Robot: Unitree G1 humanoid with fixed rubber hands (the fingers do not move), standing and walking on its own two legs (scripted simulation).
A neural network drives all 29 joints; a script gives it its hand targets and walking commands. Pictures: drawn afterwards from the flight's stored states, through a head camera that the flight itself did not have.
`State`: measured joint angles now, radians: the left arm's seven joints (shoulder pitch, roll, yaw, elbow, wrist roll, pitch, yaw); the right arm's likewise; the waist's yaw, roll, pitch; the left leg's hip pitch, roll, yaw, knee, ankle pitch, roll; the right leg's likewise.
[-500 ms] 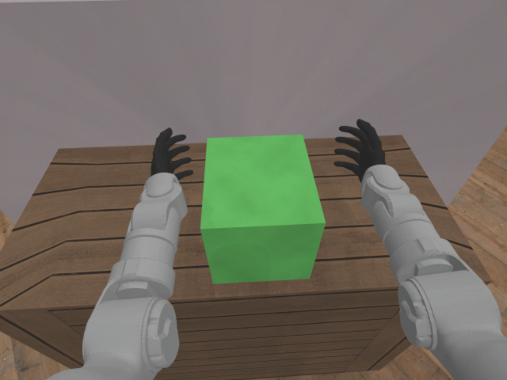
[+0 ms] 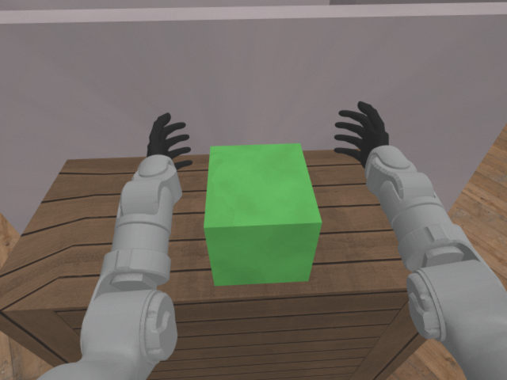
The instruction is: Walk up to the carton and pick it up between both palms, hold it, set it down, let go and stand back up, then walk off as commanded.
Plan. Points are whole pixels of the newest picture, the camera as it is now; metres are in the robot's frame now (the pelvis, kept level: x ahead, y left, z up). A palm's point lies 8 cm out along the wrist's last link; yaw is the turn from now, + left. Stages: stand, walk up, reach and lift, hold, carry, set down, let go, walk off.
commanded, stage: set down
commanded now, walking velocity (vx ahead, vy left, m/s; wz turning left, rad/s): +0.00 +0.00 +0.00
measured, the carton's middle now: (258, 212) +0.43 +0.02 +0.02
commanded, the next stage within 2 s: none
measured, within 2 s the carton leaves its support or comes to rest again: neither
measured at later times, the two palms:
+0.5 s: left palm (146, 220) +0.33 +0.19 +0.11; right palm (384, 206) +0.36 -0.18 +0.11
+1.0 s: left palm (141, 271) +0.27 +0.20 +0.06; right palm (398, 257) +0.30 -0.20 +0.06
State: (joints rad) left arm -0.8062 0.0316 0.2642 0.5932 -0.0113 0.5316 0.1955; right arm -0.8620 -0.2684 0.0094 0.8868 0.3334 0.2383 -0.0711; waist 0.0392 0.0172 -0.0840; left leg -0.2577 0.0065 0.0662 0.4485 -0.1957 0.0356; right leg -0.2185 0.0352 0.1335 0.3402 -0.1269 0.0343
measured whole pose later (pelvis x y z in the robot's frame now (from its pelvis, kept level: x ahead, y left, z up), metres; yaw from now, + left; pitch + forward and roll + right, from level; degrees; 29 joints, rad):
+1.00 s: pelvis +0.02 +0.00 +0.00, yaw +0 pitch -4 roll -2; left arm 0.03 0.03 0.07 0.06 -0.01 0.31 0.13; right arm -0.04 -0.27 0.02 0.30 0.33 0.09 -0.01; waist 0.04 0.02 -0.05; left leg -0.15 0.01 0.07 0.45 -0.24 0.04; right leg -0.11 0.04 0.13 0.34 -0.17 0.03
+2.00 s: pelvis +0.03 +0.00 +0.00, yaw +0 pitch -7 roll -2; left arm 0.26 0.03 0.06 0.14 -0.01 0.15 0.07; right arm 0.20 -0.27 0.03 0.32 0.14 0.01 0.03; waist 0.04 0.02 0.04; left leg -0.06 0.01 0.07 0.44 -0.26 0.04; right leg -0.03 0.04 0.13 0.34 -0.19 0.02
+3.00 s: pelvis +0.03 +0.00 +0.00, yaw +0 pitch -10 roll -2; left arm 0.22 0.06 0.06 0.20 0.04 0.19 -0.01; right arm 0.20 -0.27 0.02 0.36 0.07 0.00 0.04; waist 0.04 0.04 0.04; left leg 0.00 0.01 0.07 0.44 -0.26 0.04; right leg 0.03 0.04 0.13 0.34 -0.20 0.02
